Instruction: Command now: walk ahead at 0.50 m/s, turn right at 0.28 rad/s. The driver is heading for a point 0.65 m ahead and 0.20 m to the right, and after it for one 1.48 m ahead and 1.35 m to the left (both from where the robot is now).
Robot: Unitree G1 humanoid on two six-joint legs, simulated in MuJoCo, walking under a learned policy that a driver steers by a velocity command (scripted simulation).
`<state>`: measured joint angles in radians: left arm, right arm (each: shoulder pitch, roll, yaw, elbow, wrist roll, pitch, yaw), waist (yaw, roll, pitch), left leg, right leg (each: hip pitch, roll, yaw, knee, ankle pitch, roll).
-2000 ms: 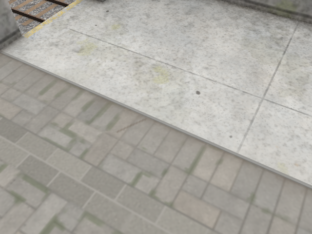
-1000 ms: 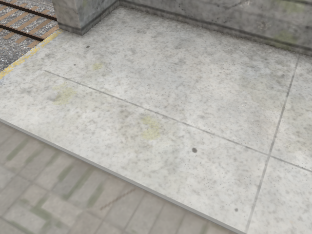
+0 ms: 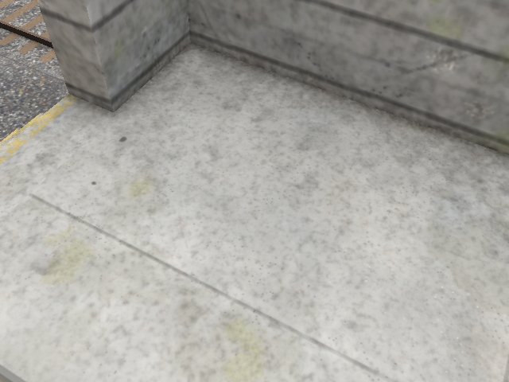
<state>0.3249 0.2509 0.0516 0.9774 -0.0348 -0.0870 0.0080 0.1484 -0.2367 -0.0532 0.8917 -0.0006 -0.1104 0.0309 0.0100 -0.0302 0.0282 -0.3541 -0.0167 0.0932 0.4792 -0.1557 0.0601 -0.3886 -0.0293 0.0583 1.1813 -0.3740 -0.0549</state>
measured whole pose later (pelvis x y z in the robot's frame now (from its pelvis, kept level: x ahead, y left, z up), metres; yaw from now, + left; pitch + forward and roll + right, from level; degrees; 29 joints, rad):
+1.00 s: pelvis +0.55 -0.13 -0.01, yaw -28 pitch +3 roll +1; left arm 0.35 0.28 0.08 0.81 -0.01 -0.05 0.02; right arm 0.06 -0.26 -0.05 0.77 0.00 -0.13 0.04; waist 0.05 -0.02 0.00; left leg -0.46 -0.05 0.01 0.53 -0.12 0.05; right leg -0.16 0.08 0.16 0.82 -0.47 -0.05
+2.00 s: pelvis +0.99 -0.25 -0.01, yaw +5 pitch +3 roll -1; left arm 0.20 0.30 0.06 0.76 -0.01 -0.10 0.04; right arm 0.09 -0.31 -0.08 0.60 0.01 0.00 0.04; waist 0.02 0.00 0.08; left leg -0.49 -0.08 -0.02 0.53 -0.10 0.08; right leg -0.41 -0.05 -0.01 1.23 -0.54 0.02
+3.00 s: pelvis +1.10 -0.07 +0.01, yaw +38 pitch +3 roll -2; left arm 0.11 0.31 0.02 0.72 0.03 0.00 0.02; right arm 0.20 -0.31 -0.06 0.56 0.00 0.04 -0.04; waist -0.01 -0.03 0.02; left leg -0.33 -0.10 -0.19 0.48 -0.19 0.04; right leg -0.54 0.01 0.09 0.84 -0.29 0.09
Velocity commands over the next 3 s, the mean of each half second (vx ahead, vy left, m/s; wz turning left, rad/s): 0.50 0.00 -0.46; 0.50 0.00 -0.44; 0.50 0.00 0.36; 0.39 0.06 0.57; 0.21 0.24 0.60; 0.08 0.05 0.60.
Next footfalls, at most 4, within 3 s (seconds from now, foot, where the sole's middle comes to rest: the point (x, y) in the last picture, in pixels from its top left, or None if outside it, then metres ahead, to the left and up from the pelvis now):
0.46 right None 0.38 -0.17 -0.77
0.94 left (297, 293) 0.72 -0.11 -0.77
1.42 right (393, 256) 0.85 -0.40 -0.77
1.90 left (311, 184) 1.13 -0.17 -0.77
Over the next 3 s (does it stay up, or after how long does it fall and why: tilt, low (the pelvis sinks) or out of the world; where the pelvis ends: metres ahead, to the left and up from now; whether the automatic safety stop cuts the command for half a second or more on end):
stays up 1.10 -0.07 0.01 its command is cut before an obstacle after 1.8 s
